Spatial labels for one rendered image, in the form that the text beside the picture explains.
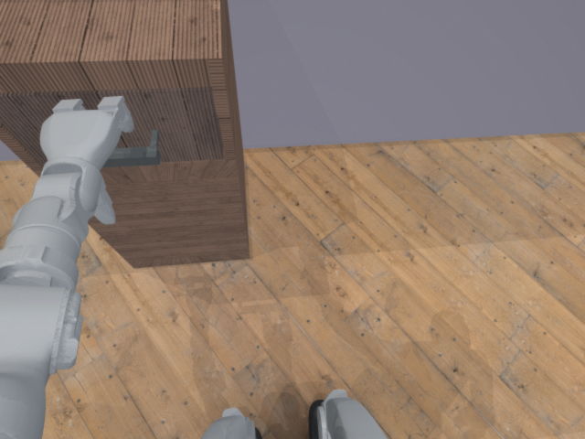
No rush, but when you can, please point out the right robot shin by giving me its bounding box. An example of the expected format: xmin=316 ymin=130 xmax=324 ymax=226
xmin=318 ymin=390 xmax=348 ymax=436

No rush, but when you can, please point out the handle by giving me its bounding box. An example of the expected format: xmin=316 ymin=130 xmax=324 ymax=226
xmin=103 ymin=129 xmax=161 ymax=167

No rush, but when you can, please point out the robot left forearm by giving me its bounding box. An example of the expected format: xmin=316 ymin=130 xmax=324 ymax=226
xmin=0 ymin=156 xmax=102 ymax=292

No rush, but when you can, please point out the left robot hand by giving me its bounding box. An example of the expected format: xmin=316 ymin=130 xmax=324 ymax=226
xmin=40 ymin=96 xmax=134 ymax=224

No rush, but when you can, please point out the left robot upper arm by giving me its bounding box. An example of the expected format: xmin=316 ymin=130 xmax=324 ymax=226
xmin=0 ymin=284 xmax=83 ymax=439

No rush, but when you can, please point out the drawer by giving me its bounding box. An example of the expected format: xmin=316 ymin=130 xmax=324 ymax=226
xmin=0 ymin=87 xmax=223 ymax=166

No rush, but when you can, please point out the cabinet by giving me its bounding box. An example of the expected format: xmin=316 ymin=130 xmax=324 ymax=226
xmin=0 ymin=0 xmax=250 ymax=268

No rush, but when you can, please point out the robot right thigh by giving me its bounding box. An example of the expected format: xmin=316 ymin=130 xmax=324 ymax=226
xmin=317 ymin=398 xmax=388 ymax=439

